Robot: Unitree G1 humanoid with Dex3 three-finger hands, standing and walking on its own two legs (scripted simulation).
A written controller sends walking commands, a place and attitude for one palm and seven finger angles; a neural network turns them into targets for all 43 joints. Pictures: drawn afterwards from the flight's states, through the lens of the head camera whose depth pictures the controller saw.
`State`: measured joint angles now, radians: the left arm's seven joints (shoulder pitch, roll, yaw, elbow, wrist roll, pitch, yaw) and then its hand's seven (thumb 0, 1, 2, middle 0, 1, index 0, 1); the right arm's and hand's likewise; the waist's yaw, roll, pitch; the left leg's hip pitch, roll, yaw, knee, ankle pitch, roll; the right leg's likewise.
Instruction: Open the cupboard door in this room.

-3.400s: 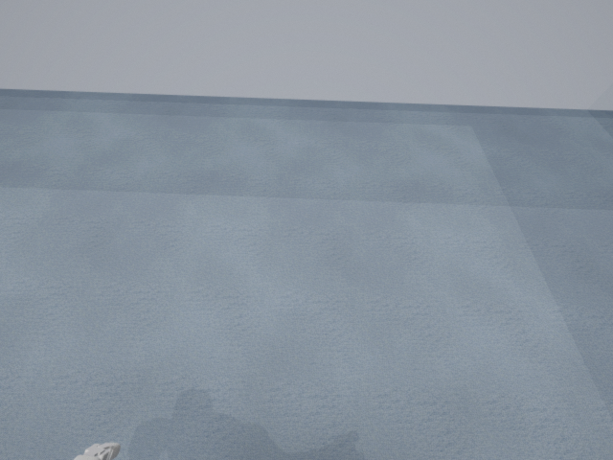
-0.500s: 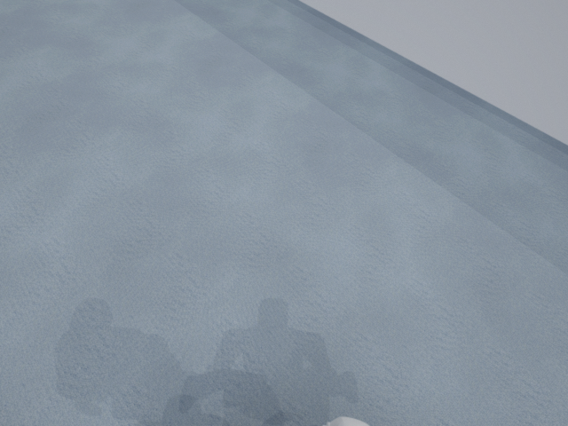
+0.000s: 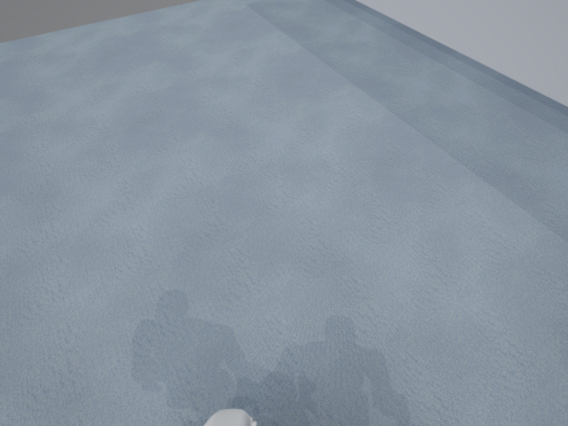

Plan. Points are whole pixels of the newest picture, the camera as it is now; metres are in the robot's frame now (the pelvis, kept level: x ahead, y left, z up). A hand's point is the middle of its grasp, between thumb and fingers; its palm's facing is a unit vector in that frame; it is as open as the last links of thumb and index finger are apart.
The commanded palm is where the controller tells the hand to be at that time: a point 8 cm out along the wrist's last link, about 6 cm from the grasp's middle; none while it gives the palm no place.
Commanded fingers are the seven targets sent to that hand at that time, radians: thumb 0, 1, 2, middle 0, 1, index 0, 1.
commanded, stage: turn or walk to find it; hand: left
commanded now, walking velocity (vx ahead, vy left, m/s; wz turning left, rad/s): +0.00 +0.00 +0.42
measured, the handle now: out of the picture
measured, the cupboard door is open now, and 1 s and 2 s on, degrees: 0 0 0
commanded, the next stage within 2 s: none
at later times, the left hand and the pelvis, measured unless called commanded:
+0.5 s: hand out of the picture +0.01 +0.26 -0.16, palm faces +0.22 -0.94 -0.25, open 7.4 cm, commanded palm none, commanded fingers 0.00 0.90 0.90 -0.20 -0.30 -0.20 -0.30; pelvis -0.02 +0.04 +0.00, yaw +11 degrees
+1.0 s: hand out of the picture -0.09 +0.23 -0.18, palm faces +0.44 -0.87 -0.23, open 7.4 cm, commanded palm none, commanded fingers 0.00 0.90 0.90 -0.20 -0.30 -0.20 -0.30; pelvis -0.04 +0.03 -0.01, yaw +25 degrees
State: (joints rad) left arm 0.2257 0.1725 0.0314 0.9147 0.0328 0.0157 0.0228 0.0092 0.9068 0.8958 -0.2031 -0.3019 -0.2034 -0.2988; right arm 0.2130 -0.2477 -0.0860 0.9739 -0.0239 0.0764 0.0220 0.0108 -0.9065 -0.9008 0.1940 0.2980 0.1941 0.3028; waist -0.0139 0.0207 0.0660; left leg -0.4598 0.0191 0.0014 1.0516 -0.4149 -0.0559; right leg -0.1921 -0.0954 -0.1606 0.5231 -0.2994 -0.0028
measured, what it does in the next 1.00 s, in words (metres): steps on the spot, turning left: left foot, then right foot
